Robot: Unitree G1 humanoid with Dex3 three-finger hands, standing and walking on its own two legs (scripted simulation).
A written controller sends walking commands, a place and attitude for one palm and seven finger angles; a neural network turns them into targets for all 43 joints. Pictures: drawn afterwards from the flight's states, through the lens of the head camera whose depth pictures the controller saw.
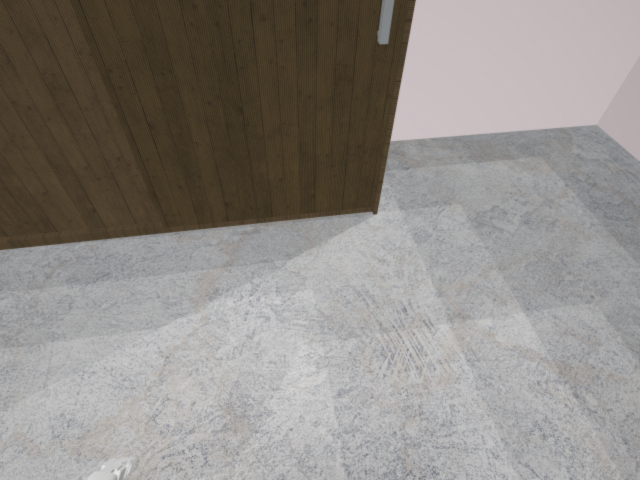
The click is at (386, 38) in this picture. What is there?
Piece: wardrobe's sliding door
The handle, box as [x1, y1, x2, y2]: [377, 0, 393, 43]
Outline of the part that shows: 393,0 382,0 379,30 377,32 377,40 379,43 387,43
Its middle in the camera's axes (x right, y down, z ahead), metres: +0.18 -0.67 +1.10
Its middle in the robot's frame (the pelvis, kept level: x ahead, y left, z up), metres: +1.30 -0.10 +0.11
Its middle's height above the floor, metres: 0.88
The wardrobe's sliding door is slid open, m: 0.00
